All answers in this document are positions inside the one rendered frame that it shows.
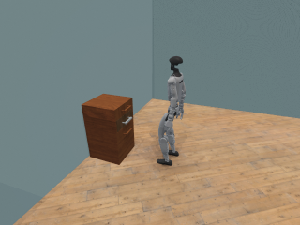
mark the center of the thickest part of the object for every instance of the right robot forearm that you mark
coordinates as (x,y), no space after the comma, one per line
(181,101)

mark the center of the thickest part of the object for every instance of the cabinet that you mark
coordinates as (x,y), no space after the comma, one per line
(100,115)

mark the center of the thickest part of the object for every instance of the drawer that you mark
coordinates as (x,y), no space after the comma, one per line
(124,118)

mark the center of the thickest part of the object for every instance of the humanoid robot torso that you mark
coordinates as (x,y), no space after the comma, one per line
(179,86)

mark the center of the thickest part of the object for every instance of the left robot forearm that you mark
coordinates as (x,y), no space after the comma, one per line
(172,109)

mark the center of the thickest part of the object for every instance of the robot left hand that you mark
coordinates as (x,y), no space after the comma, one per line
(169,124)

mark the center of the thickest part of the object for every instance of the robot head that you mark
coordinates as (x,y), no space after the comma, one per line
(175,60)

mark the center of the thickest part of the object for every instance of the robot right hand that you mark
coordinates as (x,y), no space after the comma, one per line
(181,110)

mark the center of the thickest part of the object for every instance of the robot right upper arm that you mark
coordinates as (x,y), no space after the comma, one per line
(183,87)

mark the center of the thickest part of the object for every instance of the robot left upper arm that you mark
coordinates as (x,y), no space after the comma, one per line
(172,84)

